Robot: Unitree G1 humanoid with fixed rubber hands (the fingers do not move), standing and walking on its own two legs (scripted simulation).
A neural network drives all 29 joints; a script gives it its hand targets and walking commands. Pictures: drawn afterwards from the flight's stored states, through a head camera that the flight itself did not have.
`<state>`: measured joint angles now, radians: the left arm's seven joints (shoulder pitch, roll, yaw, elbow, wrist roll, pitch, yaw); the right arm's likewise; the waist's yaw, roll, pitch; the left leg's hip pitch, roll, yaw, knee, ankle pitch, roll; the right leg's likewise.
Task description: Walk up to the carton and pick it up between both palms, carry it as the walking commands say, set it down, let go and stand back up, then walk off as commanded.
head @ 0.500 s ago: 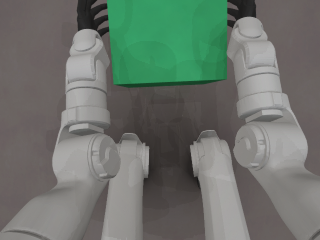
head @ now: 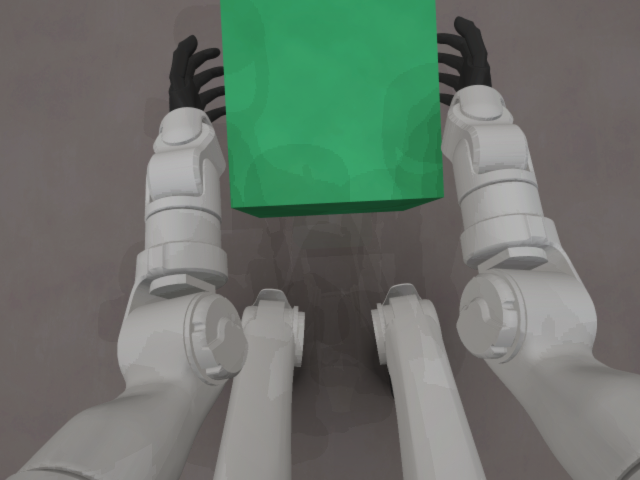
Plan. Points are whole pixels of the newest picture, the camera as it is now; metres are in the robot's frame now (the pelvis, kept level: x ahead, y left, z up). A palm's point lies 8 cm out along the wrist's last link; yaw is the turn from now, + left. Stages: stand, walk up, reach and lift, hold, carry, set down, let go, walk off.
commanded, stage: reach and lift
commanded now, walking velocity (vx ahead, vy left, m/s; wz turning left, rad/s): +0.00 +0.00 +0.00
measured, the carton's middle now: (329, 118) +0.53 +0.00 -0.15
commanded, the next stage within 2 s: none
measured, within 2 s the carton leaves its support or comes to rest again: neither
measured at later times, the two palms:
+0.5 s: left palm (162, 105) +0.49 +0.15 +0.01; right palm (493, 82) +0.49 -0.15 +0.00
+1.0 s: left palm (115, 94) +0.46 +0.15 +0.08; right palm (542, 60) +0.47 -0.15 +0.08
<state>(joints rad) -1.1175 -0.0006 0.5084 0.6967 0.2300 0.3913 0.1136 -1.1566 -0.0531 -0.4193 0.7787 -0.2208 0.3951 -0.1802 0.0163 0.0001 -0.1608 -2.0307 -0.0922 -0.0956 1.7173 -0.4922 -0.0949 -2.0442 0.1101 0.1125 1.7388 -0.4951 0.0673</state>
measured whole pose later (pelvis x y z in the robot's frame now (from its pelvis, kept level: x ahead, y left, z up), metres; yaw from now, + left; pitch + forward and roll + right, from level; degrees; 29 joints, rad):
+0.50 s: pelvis +0.01 +0.00 +0.06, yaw +0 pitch +42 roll +1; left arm -0.99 -0.05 0.50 0.69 0.24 0.38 0.16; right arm -1.02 0.00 -0.42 0.76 -0.25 0.39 -0.19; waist 0.02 0.00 -0.22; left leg -1.81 -0.10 -0.11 1.54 -0.47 -0.08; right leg -1.82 0.11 0.12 1.56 -0.48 0.06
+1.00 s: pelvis +0.03 +0.00 +0.12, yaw -1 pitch +37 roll +0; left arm -0.80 -0.10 0.48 0.66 0.26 0.35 0.12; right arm -0.84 0.05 -0.43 0.73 -0.25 0.35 -0.17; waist 0.02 0.00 -0.25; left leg -1.52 -0.09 -0.13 1.32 -0.44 -0.07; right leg -1.53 0.10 0.12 1.33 -0.45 0.05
